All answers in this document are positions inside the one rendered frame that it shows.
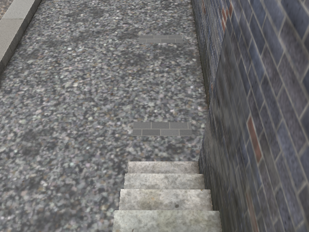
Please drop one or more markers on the stairs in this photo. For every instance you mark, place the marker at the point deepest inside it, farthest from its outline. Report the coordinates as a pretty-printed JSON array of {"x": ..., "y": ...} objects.
[{"x": 165, "y": 196}]

